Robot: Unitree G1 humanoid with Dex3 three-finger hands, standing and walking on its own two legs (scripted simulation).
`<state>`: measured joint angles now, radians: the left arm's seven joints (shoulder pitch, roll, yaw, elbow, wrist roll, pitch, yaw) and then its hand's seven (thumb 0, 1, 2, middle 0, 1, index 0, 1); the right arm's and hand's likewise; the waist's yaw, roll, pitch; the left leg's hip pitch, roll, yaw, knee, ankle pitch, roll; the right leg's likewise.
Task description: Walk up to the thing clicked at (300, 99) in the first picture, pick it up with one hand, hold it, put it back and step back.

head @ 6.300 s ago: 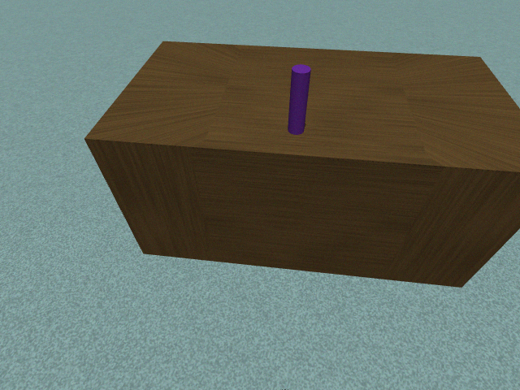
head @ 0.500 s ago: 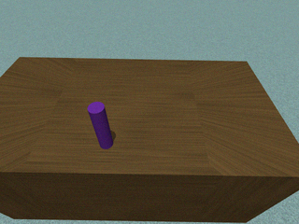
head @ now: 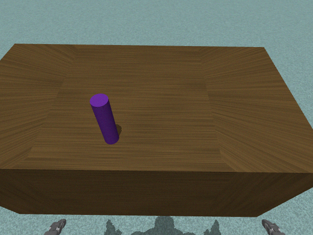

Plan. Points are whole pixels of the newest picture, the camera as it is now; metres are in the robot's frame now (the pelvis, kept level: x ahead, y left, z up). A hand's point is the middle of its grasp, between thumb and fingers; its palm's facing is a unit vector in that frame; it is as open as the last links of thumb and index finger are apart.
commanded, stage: rise first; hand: left
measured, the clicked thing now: (106, 121) +0.46 +0.19 -0.03
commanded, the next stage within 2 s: go down in 1.42 s
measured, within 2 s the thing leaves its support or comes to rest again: neither
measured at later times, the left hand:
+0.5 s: hand (66, 216) +0.19 +0.25 -0.07, palm faces +0.25 -0.89 -0.37, open 17.1 cm
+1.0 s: hand (58, 211) +0.19 +0.25 -0.01, palm faces +0.30 -0.88 -0.38, open 17.5 cm
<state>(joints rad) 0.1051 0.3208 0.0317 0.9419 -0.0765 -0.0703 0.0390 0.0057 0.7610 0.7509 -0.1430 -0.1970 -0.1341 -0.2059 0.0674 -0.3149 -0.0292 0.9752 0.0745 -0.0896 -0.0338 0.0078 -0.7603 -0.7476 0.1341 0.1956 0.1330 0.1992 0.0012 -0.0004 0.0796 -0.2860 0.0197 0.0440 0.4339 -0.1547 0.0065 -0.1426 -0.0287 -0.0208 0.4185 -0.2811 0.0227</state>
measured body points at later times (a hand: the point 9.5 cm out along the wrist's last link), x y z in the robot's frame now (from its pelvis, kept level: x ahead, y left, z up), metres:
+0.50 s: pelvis +0.01 -0.01 +0.00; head +0.03 -0.02 +0.45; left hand +0.17 +0.29 -0.05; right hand +0.17 -0.28 -0.09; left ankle +0.05 +0.11 -0.74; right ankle -0.04 -0.13 -0.74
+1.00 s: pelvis +0.01 -0.02 +0.00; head +0.01 -0.04 +0.45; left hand +0.17 +0.29 +0.01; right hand +0.17 -0.28 -0.09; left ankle +0.05 +0.11 -0.74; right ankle -0.04 -0.13 -0.74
